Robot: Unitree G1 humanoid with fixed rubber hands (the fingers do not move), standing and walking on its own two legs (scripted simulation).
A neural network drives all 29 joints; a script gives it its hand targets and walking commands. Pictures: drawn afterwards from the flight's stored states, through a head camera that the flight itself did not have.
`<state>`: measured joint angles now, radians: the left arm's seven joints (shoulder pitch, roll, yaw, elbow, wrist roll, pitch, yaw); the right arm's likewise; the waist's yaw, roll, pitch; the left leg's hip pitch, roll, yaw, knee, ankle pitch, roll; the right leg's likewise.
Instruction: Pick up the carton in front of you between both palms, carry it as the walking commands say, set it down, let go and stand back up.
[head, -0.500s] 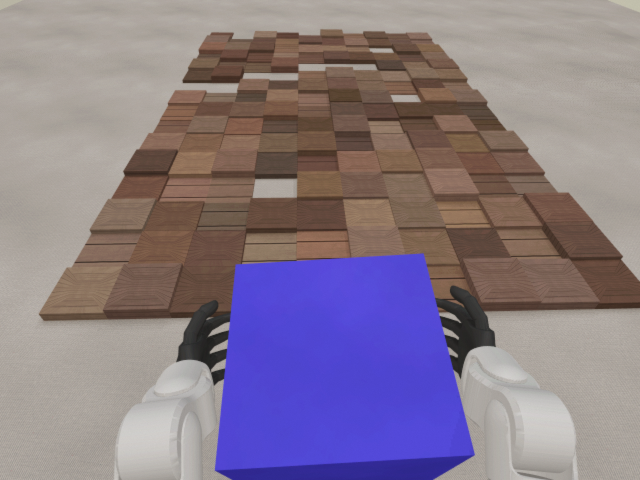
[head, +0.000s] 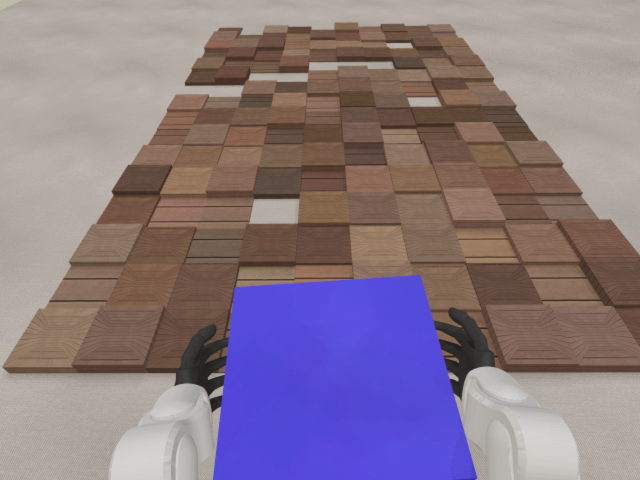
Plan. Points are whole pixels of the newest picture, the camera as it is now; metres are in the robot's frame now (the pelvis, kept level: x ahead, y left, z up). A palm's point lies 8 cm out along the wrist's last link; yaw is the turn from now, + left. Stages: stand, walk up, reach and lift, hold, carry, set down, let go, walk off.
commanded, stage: carry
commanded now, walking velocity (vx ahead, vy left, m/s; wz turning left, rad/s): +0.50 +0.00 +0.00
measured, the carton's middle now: (335, 410) +0.24 +0.01 +0.01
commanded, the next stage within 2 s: none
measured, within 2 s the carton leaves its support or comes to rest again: neither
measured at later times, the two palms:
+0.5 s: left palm (248, 184) +0.59 +0.16 +0.08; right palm (426, 189) +0.56 -0.14 +0.09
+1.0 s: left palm (283, 87) +0.99 +0.13 +0.08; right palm (406, 81) +1.00 -0.17 +0.09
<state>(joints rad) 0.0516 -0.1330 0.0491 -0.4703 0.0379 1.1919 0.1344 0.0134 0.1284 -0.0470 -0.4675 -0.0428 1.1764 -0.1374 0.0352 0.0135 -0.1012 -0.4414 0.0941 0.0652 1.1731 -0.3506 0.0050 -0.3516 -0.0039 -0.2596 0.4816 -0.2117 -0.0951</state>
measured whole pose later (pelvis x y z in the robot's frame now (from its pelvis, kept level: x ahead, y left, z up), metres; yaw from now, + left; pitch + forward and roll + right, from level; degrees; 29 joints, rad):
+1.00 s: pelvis +0.65 -0.02 +0.01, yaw -2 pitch +4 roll -1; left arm -0.48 -0.12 0.24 -0.06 0.01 1.06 0.17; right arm -0.51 0.08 -0.26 -0.08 0.00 1.06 -0.16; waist 0.07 0.03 0.07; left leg -0.48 0.03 0.02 1.35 -0.40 0.06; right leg -0.48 0.02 -0.19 0.62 -0.24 -0.22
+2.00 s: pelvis +1.34 +0.00 +0.04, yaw +4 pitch +4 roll -2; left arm -0.08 -0.13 0.06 -0.49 0.03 1.25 0.16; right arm -0.08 0.13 -0.10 -0.49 -0.03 1.20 -0.13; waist 0.05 -0.03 -0.05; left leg -0.49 0.04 0.04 1.04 -0.41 0.02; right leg -0.31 0.03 -0.11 0.42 -0.33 0.03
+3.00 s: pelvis +1.92 -0.02 +0.03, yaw -4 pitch +3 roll +0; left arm -0.42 -0.06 0.22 -0.12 -0.03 1.05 0.15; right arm -0.44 0.15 -0.22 -0.15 -0.06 1.03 -0.16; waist 0.00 -0.03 0.02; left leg -0.50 -0.02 0.17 0.58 -0.14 0.12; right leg -0.24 0.02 -0.01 1.03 -0.47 -0.04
